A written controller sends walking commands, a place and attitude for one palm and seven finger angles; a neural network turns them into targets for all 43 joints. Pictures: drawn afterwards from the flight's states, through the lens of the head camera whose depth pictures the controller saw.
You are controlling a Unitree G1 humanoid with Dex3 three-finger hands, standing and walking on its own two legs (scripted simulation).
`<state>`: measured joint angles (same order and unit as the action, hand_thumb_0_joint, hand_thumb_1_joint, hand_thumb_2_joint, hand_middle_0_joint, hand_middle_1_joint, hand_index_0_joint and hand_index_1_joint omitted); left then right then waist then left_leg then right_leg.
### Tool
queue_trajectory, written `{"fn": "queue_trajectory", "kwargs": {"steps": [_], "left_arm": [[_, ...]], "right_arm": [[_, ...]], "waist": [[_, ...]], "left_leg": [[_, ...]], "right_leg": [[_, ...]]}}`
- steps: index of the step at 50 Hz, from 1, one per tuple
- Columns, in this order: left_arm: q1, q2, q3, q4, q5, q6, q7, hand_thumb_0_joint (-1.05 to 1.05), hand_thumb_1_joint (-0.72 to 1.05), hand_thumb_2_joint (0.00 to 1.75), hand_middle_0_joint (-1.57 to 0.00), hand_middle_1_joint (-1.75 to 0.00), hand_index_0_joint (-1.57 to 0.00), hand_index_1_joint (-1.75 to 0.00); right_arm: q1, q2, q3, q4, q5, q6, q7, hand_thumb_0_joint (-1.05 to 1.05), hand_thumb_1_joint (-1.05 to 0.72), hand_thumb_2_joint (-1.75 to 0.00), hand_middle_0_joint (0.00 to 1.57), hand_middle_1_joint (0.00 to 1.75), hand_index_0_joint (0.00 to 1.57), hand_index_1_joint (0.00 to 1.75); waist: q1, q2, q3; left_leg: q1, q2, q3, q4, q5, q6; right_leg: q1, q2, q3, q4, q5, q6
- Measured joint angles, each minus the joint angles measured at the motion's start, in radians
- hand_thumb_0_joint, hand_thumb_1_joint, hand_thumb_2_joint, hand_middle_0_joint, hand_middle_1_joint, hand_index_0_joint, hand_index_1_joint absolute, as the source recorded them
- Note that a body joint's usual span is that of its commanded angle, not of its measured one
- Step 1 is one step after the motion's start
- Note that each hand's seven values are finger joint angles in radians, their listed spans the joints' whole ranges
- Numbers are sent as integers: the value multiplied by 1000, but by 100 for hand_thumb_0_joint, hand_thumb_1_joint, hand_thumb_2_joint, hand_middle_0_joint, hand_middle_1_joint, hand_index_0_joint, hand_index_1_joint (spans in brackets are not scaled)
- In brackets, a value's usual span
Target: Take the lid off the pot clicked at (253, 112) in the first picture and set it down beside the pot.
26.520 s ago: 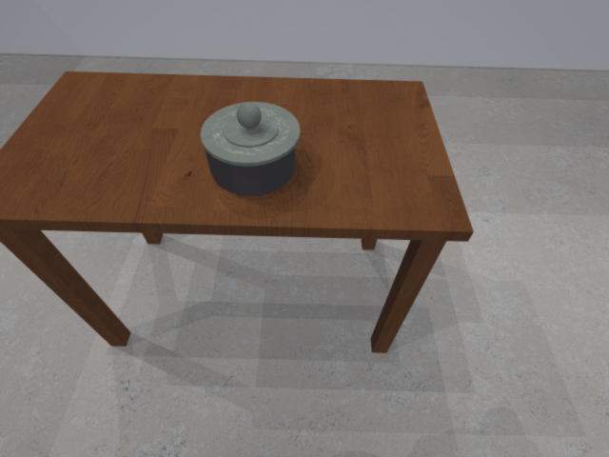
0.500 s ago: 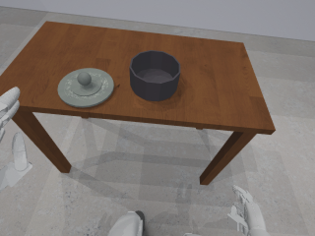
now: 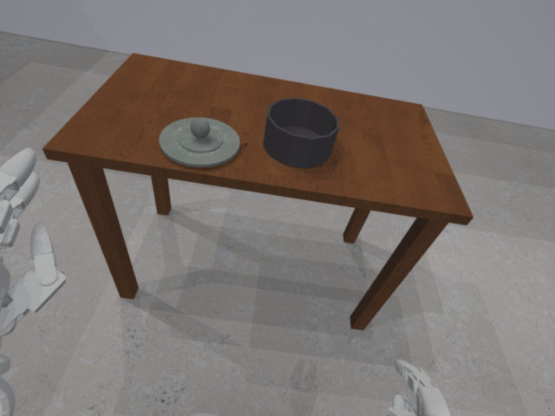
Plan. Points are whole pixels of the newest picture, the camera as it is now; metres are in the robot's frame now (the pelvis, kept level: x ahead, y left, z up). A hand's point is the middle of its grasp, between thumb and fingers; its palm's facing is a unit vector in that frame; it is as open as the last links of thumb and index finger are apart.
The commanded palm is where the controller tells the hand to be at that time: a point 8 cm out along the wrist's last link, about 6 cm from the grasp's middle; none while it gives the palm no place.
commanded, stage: stop stepping back and stand still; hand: left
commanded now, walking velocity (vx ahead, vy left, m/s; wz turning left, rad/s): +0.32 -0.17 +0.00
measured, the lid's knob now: (200, 128) +0.71 +0.23 +0.01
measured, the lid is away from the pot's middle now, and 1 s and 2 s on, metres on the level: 0.25 0.25 0.25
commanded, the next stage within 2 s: let the arm hang, fingers relaxed in 1.88 s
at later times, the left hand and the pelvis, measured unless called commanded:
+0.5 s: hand out of the picture +0.07 +0.29 +0.18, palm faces +0.32 -0.90 -0.30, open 7.4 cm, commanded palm +0.01 +0.34 +0.20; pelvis -0.14 +0.07 +0.01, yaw -4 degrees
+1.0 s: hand out of the picture -0.08 +0.25 -0.17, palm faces -0.01 -0.98 -0.19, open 7.2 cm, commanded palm none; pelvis -0.15 +0.07 +0.00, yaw +0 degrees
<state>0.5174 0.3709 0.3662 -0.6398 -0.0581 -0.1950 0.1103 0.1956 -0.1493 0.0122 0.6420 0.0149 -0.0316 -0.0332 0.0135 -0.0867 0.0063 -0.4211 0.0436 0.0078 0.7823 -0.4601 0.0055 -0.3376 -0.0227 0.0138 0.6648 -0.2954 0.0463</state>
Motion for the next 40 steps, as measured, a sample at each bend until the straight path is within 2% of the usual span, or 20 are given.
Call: {"fn": "queue_trajectory", "kwargs": {"steps": [2,5,7,9,12,13,14,15,17,19,21,24,26,29,31,34,35,37,38,40], "left_arm": [[-4,10,8,-33,1,-8,7,2,89,90,-21,-30,-21,-31],[42,57,33,-77,0,-15,1,2,89,90,-21,-30,-21,-31],[97,78,35,-108,-1,-10,1,2,89,90,-21,-30,-21,-31],[145,89,23,-124,-4,0,5,2,89,90,-21,-30,-21,-31],[177,109,14,-122,-6,28,14,2,89,90,-21,-30,-21,-31],[184,127,27,-129,-5,39,17,2,89,90,-21,-30,-21,-31],[187,146,46,-146,-3,48,19,2,89,90,-21,-30,-21,-31],[163,134,39,-147,2,53,15,2,89,90,-21,-30,-21,-31],[107,101,11,-109,3,46,15,2,89,90,-22,-30,-22,-31],[68,67,-1,-49,3,38,20,1,88,90,-22,-30,-22,-31],[42,33,-3,-3,3,41,31,1,88,90,-22,-30,-22,-31],[50,1,-7,-3,-2,40,53,2,89,90,-21,-30,-21,-31],[52,18,-1,-10,-5,28,57,2,89,90,-21,-30,-21,-31],[89,59,5,-23,-4,21,37,2,89,90,-21,-30,-21,-31],[136,78,6,-48,0,19,30,2,89,90,-21,-30,-21,-31],[216,108,17,-81,6,11,33,2,89,90,-21,-30,-21,-31],[205,114,-2,-32,31,-12,19,2,89,90,-21,-30,-21,-31],[114,120,-74,170,76,11,-24,1,89,90,-21,-30,-21,-31],[40,88,-126,317,88,43,-47,1,89,90,-21,-30,-21,-31],[-92,5,-204,635,97,133,-74,0,89,90,-21,-30,-21,-30]], "right_arm": [[-17,-2,-2,-47,-11,-43,-8,1,-90,-89,21,30,20,30],[-37,25,-6,-68,-13,-74,16,1,-90,-89,21,30,20,30],[-27,38,-1,-76,-10,-72,35,1,-90,-89,21,30,20,30],[-11,44,4,-77,-13,-57,40,1,-90,-89,21,30,20,30],[12,44,8,-82,-21,-35,21,1,-90,-89,21,30,20,30],[18,44,9,-90,-22,-28,12,1,-90,-89,21,30,20,30],[20,40,11,-101,-18,-23,6,1,-90,-89,21,30,20,30],[7,22,8,-88,-19,-19,0,1,-90,-89,21,30,20,30],[-9,1,-1,-34,-19,-3,-11,1,-90,-89,21,30,20,30],[4,-3,-6,-4,-11,18,-20,1,-90,-89,21,30,20,30],[25,-9,-6,0,-6,21,-30,1,-90,-89,21,30,20,30],[53,-46,-7,-40,-5,-14,-44,1,-90,-89,21,30,20,30],[37,-38,-16,-44,-6,-37,-47,1,-90,-89,21,30,20,30],[38,-8,-12,-31,-9,-62,-23,1,-91,-89,20,30,20,30],[51,5,-4,-26,-10,-64,-8,1,-91,-89,20,30,20,30],[78,18,4,-33,-16,-43,-4,1,-90,-89,20,30,20,30],[86,14,-5,-17,-22,-62,11,1,-90,-89,21,30,20,30],[103,-7,-23,-2,-24,-53,45,1,-90,-89,21,30,20,30],[96,-31,-31,13,-24,-27,55,1,-90,-89,21,30,20,30],[83,-71,-42,48,-29,27,71,1,-90,-89,21,30,20,30]], "waist": [[-19,3,46],[-23,0,80],[-25,6,69],[-20,20,46],[-15,44,17],[-12,30,7],[1,-3,-5],[16,10,-1],[20,33,-2],[18,17,-28],[9,-3,-43],[-22,15,-41],[-39,-4,6],[-58,-15,30],[-59,5,34],[-51,47,28],[-45,64,13],[-25,57,-32],[-18,84,-40],[-32,133,-44]], "left_leg": [[-12,4,8,-78,215,15],[-22,15,35,-129,288,31],[-12,27,48,-207,318,33],[1,41,64,-285,315,25],[-2,47,82,-346,238,-2],[-34,38,102,-300,165,-12],[-95,18,125,-162,109,-18],[-149,23,107,8,78,-19],[-183,23,68,229,34,-14],[-157,22,67,274,21,-8],[-80,29,80,166,-3,3],[84,41,74,-159,48,30],[73,26,87,-146,188,27],[83,16,91,-187,221,26],[99,27,84,-250,251,20],[99,53,74,-281,221,14],[74,55,70,-250,177,15],[-1,26,104,-131,77,6],[-29,32,105,-67,38,3],[-38,32,94,-10,19,6]], "right_leg": [[-55,5,9,74,-70,-9],[-126,56,24,282,-145,-19],[-119,75,-13,310,-152,-31],[-61,86,-67,221,-178,-51],[98,109,-132,-34,-218,-93],[153,103,-129,-133,-203,-121],[184,74,-101,-216,-130,-162],[162,71,-97,-219,-11,-166],[135,75,-100,-169,17,-134],[122,61,-90,-162,2,-120],[106,40,-85,-154,-7,-115],[49,25,-92,-53,-58,-99],[-20,23,-48,126,-139,-82],[-114,32,-29,299,-117,-71],[-116,29,-64,241,-90,-68],[-27,36,-124,38,-106,-73],[11,28,-142,-37,-76,-74],[59,-40,-107,-129,2,-108],[40,-50,-108,-89,-7,-82],[23,-67,-133,9,-68,-30]]}}
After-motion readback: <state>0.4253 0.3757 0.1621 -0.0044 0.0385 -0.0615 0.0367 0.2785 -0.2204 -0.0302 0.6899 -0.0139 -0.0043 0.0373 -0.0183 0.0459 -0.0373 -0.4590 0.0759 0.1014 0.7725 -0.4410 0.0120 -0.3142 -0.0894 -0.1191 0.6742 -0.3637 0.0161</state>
